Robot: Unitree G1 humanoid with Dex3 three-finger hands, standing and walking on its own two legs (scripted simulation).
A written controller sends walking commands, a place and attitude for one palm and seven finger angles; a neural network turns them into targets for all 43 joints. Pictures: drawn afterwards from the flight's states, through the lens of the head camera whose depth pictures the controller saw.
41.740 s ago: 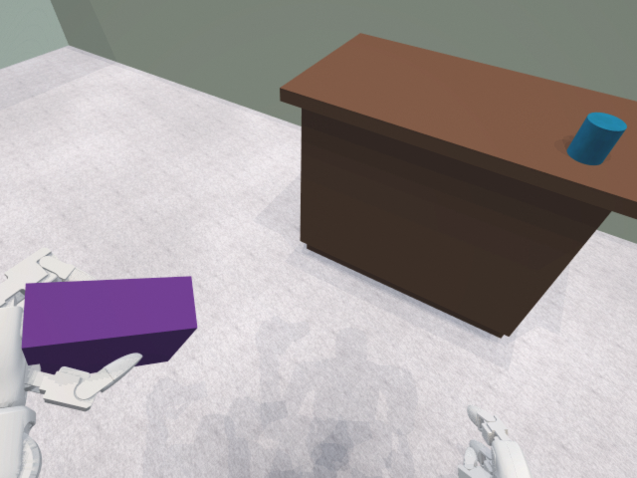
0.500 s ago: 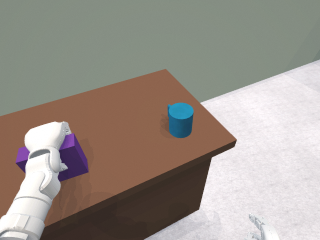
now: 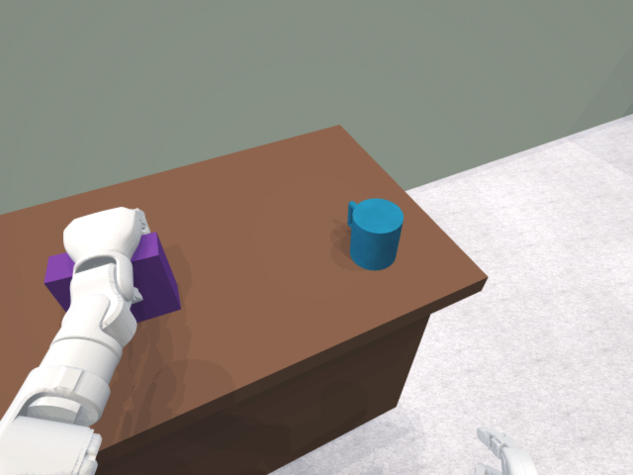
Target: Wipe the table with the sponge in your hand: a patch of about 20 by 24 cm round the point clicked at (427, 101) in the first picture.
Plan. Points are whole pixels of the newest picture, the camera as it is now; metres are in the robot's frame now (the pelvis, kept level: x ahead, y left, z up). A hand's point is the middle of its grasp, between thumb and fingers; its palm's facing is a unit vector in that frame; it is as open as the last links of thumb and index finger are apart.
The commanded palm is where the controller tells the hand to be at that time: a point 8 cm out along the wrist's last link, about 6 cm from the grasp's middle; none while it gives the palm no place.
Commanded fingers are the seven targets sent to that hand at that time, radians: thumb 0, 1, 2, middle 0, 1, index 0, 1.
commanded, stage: wipe forward along the middle lane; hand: left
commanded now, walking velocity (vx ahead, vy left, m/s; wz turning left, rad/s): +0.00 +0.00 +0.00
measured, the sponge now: (125, 294) +0.34 +0.32 +0.02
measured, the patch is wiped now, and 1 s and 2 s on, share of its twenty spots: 1.00 1.00 1.00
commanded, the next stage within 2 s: slide back across to the first lane in 0.52 s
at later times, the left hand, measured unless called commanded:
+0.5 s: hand (122, 244) +0.39 +0.32 +0.07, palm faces -0.10 -0.03 -0.99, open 9.5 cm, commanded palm +0.39 +0.33 +0.11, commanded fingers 0.00 0.10 1.30 -1.20 -1.60 -1.20 -1.60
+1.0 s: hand (81, 240) +0.39 +0.38 +0.08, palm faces -0.10 -0.02 -0.99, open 9.5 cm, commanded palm +0.37 +0.38 +0.14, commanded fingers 0.00 0.10 1.30 -1.20 -1.60 -1.20 -1.60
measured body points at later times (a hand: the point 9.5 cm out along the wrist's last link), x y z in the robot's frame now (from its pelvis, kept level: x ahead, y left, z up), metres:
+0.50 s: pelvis +0.00 -0.01 +0.00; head +0.03 -0.02 +0.45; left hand +0.39 +0.32 +0.13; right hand +0.12 -0.28 -0.12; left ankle +0.00 +0.07 -0.74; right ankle -0.02 -0.10 -0.74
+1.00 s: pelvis +0.02 +0.00 +0.00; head +0.04 -0.01 +0.45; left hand +0.39 +0.38 +0.13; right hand +0.10 -0.28 -0.12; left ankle +0.00 +0.07 -0.74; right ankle -0.02 -0.10 -0.74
